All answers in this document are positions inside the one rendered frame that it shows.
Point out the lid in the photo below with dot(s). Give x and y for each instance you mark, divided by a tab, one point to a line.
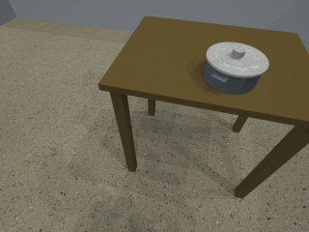
252	64

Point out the knob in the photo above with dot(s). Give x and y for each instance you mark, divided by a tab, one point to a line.
238	51

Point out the table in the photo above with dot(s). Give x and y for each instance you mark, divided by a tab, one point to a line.
164	60

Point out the pot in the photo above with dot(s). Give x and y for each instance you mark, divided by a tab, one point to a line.
226	83

